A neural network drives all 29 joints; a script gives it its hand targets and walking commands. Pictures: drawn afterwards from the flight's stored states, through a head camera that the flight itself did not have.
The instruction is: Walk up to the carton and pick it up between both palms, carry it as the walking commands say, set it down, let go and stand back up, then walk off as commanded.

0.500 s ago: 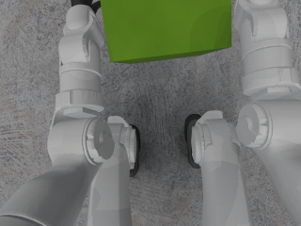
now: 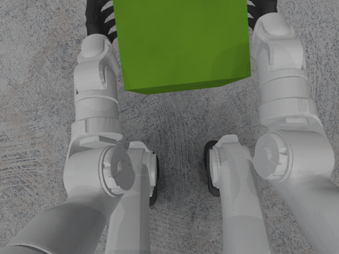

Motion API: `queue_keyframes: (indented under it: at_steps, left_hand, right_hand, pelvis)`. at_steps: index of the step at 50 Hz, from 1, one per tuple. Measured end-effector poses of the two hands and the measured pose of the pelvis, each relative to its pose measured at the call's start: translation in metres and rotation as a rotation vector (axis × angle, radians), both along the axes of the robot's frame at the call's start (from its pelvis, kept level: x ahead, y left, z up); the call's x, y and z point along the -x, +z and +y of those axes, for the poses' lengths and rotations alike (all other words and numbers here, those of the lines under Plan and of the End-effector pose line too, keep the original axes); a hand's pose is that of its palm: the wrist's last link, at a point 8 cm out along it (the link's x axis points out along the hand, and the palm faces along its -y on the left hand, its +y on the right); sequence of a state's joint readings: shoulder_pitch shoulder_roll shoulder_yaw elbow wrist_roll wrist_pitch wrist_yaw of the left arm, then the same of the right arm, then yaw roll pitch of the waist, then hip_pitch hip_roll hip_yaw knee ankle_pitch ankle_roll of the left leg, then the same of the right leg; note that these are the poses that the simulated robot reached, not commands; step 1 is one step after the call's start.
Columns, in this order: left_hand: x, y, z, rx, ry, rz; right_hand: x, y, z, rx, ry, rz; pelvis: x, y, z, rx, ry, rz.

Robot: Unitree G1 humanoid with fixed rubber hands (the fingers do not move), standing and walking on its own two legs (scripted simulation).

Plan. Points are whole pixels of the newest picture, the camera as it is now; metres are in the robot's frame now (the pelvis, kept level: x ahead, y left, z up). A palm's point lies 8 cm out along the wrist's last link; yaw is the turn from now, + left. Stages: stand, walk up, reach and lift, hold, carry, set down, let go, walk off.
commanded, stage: reach and lift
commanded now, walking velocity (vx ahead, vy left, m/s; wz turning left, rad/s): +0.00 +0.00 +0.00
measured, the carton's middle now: (180, 42) +0.53 -0.03 -0.17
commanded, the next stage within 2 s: none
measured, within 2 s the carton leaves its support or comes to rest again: neither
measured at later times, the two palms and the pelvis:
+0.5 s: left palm (78, 34) +0.50 +0.13 -0.02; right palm (279, 9) +0.51 -0.17 -0.02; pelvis +0.01 +0.00 +0.05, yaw -1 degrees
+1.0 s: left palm (43, 29) +0.48 +0.13 +0.06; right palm out of the picture +0.49 -0.17 +0.05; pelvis +0.02 +0.00 +0.11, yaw -1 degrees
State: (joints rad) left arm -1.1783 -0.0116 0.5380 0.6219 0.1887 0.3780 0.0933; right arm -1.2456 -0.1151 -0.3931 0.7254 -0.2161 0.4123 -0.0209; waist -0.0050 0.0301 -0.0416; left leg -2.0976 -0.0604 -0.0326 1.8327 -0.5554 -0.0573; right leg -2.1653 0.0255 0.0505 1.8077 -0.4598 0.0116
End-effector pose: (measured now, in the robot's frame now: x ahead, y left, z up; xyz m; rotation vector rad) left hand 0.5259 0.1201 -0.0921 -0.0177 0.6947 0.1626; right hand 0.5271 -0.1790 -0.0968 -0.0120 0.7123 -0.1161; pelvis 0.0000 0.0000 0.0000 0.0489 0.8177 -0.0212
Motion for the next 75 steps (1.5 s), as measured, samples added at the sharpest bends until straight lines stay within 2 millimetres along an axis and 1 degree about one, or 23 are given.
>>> queue_keyframes:
  at_steps: [40,75]
  left_hand:
    - [0.035,0.119,0.011,0.003,0.009,-0.001]
    - [0.066,0.225,0.014,0.001,0.011,-0.002]
  right_hand:
    - [0.032,0.120,0.011,-0.013,-0.005,-0.001]
    - [0.064,0.223,0.014,-0.029,-0.015,-0.003]
  pelvis:
    - [-0.014,0.083,0.002,0.017,-0.002,-0.071]
    - [-0.040,0.175,0.000,0.028,-0.015,-0.215]
